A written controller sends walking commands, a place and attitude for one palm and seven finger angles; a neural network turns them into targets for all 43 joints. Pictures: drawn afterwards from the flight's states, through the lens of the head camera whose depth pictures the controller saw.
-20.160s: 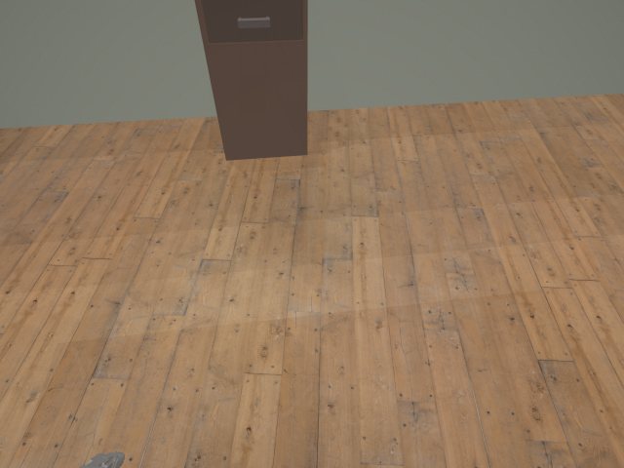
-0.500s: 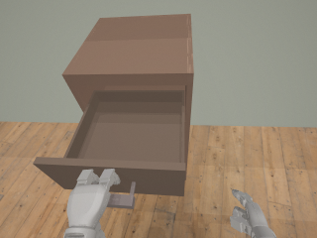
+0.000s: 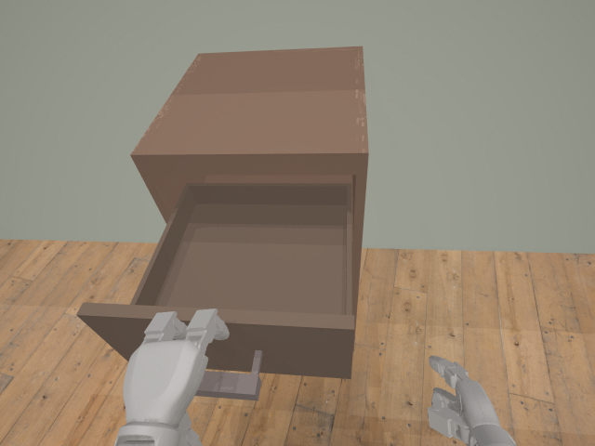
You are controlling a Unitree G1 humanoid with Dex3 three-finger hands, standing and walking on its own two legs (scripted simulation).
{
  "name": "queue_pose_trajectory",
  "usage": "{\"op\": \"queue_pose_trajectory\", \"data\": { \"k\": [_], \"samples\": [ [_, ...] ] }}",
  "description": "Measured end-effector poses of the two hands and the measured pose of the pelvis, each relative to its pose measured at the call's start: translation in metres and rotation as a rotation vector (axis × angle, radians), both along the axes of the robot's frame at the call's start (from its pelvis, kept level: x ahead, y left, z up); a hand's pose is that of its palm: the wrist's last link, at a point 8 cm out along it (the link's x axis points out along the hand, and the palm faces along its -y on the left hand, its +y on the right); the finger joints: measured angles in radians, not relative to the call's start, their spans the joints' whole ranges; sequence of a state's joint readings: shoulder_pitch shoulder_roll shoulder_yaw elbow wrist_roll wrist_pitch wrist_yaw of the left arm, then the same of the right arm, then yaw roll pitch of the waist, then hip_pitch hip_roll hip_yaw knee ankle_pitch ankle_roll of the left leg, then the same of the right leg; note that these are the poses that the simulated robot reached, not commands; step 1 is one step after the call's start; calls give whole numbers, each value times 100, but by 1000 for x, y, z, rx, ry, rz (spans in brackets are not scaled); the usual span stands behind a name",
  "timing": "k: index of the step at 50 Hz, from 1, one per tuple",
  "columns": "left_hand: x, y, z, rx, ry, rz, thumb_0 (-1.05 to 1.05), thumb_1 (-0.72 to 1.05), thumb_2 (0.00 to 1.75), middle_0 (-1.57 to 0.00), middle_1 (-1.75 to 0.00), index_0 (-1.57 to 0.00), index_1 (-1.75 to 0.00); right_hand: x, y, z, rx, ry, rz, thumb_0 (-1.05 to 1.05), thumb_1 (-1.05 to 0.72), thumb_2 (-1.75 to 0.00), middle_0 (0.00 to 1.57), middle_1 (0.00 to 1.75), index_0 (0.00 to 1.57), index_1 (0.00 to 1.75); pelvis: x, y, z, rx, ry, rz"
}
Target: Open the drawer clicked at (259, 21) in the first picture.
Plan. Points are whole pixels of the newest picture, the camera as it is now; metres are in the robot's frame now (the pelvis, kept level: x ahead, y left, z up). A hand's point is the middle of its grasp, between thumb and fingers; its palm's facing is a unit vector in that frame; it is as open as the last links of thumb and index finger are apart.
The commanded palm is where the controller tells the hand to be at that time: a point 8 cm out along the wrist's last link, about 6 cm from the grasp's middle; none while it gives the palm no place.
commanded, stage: lift the hand off the handle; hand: left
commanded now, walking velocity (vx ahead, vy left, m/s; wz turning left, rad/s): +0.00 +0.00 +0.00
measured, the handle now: (219, 369) +0.23 +0.16 -0.05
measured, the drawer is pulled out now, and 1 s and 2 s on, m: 0.30 0.30 0.30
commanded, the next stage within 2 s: draw the hand back to the body in 0.92 s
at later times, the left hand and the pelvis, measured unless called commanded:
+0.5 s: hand (184, 355) +0.21 +0.17 +0.07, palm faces +0.11 -0.19 -0.98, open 13.8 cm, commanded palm +0.17 +0.17 +0.13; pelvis +0.00 +0.00 +0.01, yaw -1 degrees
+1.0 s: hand (180, 344) +0.21 +0.16 +0.10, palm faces +0.11 -0.24 -0.97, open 13.9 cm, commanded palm +0.17 +0.16 +0.15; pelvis +0.01 +0.01 +0.02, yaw -1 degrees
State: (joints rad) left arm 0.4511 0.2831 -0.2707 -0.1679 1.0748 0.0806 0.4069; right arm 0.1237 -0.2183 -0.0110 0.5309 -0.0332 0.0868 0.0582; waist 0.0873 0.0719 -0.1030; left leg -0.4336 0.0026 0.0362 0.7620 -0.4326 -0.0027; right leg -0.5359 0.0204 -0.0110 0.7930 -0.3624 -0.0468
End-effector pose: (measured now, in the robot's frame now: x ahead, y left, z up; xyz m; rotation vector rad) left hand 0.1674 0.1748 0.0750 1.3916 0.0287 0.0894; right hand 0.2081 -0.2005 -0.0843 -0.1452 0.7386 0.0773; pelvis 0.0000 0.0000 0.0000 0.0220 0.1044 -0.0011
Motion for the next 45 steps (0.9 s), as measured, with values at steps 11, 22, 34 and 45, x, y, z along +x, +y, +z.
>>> {"op": "queue_pose_trajectory", "data": {
  "k": [11, 22, 34, 45],
  "samples": [
    [2, -2, 14, -6, 0, -3, 0, -49, 30, -38, -123, -38, -123, 3, 3, 5, 10, -10, 11, 1, -91, -90, 20, 30, 20, 30, 0, 0, 5, -2, -24, 0],
    [9, 0, 33, -9, -19, -22, 0, -49, 30, -44, -125, -33, -120, 6, 6, 11, 13, -12, 14, 1, -91, -90, 20, 30, 20, 30, 3, 0, 11, -5, -44, -6],
    [13, 3, 57, -19, -52, -12, 0, -49, 30, -33, -121, -32, -120, 16, 10, 23, 38, -33, 24, 1, -91, -90, 20, 30, 20, 30, 7, 4, 16, -8, -59, -18],
    [13, 2, 74, -39, -89, -39, 0, -49, 30, -32, -120, -32, -120, 25, 21, 28, 55, -44, 51, 1, -91, -90, 20, 30, 20, 30, 11, 9, 18, -14, -67, -20]
  ]
}}
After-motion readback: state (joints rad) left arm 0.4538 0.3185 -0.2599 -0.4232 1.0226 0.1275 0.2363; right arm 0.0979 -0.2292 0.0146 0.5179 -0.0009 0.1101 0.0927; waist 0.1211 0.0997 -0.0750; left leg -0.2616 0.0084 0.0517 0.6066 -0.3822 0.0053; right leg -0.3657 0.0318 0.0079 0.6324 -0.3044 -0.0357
